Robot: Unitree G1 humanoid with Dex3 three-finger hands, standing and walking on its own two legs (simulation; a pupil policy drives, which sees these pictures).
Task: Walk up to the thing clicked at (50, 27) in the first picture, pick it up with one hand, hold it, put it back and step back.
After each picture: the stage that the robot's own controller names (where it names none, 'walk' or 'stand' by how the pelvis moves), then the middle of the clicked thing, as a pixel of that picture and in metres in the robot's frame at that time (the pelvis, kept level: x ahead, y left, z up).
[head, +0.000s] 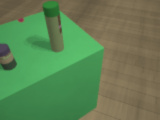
stand; (54, 28) +0.68 +0.17 +0.05
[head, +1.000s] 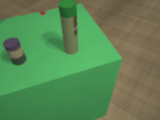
rise first; (69, 29) +0.62 +0.11 +0.06
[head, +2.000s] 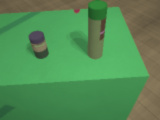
stand; (96, 33) +0.58 -0.01 +0.08
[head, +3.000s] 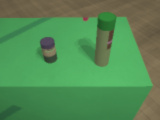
stand; (103, 42) +0.57 -0.05 +0.05
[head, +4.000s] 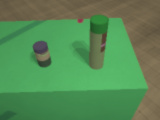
stand; (97, 45) +0.56 -0.02 +0.04
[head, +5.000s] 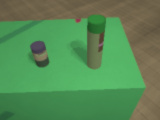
stand; (95, 44) +0.56 -0.01 +0.04
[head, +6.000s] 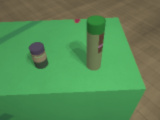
stand; (94, 45) +0.55 -0.01 +0.04
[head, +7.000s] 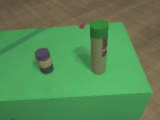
rise first; (98, 50) +0.54 +0.00 +0.05
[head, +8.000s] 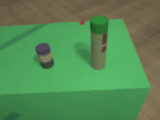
go down; (98, 45) +0.56 +0.00 +0.05
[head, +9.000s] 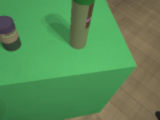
go down; (80, 19) +0.56 -0.01 +0.09
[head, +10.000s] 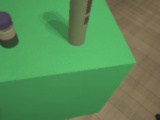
approach; (79, 15) +0.56 -0.01 +0.11
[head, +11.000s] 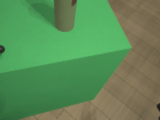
close in; out of the picture +0.57 +0.01 +0.14
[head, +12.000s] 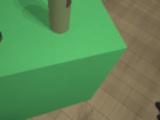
lift; out of the picture +0.57 +0.01 +0.14
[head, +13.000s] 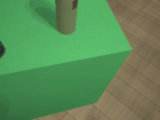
lift; out of the picture +0.57 +0.01 +0.14
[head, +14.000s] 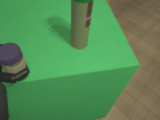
lift; (80, 18) +0.56 +0.00 +0.12
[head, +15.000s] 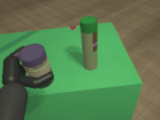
lift; (89, 45) +0.58 +0.00 +0.07
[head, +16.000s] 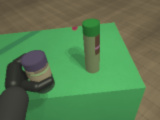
hold; (91, 48) +0.56 +0.00 +0.06
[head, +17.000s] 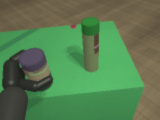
hold; (90, 47) +0.56 +0.00 +0.06
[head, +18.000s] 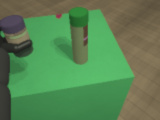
crouch; (79, 39) +0.56 +0.01 +0.06
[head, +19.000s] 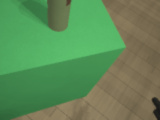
lower; out of the picture +0.57 +0.01 +0.13
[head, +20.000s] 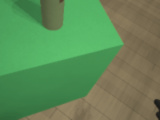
lower; out of the picture +0.56 +0.02 +0.15
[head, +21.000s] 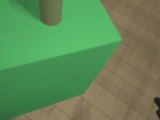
lower; out of the picture +0.58 +0.02 +0.15
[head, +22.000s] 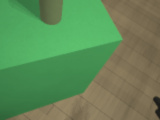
lower; out of the picture +0.58 +0.02 +0.15
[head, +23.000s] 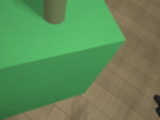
loosen; out of the picture +0.58 +0.01 +0.15
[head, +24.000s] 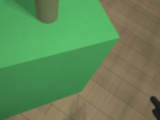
withdraw; out of the picture +0.58 +0.02 +0.15
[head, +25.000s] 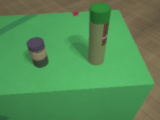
sink last; (97, 37) +0.54 -0.01 +0.10
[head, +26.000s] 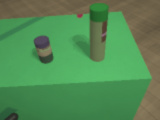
stand; (97, 35) +0.58 +0.00 +0.09
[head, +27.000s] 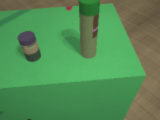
stand; (88, 30) +0.56 +0.01 +0.11
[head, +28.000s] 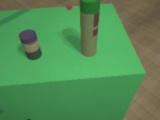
stand; (89, 28) +0.57 +0.01 +0.12
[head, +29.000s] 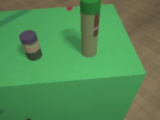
stand; (89, 29) +0.56 +0.01 +0.11
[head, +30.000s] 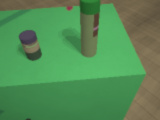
stand; (89, 29) +0.56 +0.01 +0.11
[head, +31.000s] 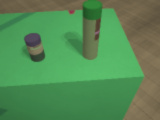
stand; (91, 33) +0.57 +0.00 +0.09
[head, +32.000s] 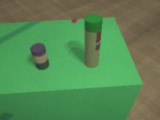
walk; (92, 43) +0.57 +0.00 +0.05
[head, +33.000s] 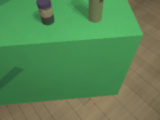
walk; out of the picture +0.76 -0.02 +0.07
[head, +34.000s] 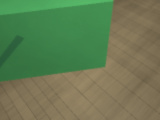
walk; out of the picture +1.09 +0.09 +0.08
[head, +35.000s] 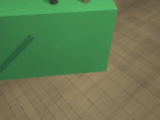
stand; out of the picture +1.18 +0.03 +0.06
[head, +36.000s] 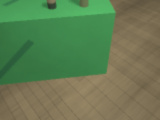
stand; out of the picture +1.17 +0.03 +0.04
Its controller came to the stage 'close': yes
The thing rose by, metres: 0.00
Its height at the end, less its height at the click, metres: +0.00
